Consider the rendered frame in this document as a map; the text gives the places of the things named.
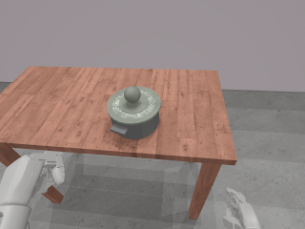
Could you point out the table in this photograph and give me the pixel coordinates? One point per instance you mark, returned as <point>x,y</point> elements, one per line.
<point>64,109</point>

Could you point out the left robot forearm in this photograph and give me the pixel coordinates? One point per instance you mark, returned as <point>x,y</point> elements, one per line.
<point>14,216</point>

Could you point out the robot left hand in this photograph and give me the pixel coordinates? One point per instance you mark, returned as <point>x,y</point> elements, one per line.
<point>31,175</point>

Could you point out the robot right hand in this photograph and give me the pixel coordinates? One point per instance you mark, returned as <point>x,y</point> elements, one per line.
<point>242,217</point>

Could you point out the lid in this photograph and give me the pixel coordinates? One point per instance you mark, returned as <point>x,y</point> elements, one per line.
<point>124,112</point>

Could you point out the knob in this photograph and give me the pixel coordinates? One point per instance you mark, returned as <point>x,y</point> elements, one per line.
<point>132,94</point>

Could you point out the pot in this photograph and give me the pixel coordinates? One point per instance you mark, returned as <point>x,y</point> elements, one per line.
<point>135,131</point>

